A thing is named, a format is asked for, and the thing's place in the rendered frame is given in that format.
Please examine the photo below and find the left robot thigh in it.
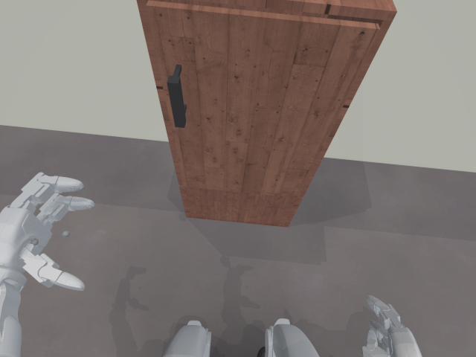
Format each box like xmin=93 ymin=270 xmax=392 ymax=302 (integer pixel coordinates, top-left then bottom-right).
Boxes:
xmin=163 ymin=325 xmax=211 ymax=357

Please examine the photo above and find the right robot thigh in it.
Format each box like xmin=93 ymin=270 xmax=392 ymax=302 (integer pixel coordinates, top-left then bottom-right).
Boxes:
xmin=265 ymin=324 xmax=319 ymax=357

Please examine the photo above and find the handle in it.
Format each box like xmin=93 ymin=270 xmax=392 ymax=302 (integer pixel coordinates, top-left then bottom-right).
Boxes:
xmin=167 ymin=64 xmax=187 ymax=128

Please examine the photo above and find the right robot hand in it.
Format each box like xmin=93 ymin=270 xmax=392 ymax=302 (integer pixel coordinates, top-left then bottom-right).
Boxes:
xmin=362 ymin=295 xmax=422 ymax=357

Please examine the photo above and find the left robot hand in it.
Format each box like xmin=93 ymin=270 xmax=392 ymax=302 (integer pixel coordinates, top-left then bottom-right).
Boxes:
xmin=0 ymin=172 xmax=95 ymax=291

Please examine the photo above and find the robot thigh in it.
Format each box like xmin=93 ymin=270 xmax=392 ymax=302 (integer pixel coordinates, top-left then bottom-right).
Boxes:
xmin=265 ymin=324 xmax=319 ymax=357
xmin=163 ymin=325 xmax=211 ymax=357

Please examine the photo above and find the left robot forearm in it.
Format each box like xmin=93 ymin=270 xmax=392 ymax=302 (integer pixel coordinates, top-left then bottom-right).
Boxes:
xmin=0 ymin=266 xmax=27 ymax=357

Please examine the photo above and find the cupboard door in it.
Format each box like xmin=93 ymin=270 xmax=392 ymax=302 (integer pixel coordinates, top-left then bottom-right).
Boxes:
xmin=146 ymin=0 xmax=380 ymax=198

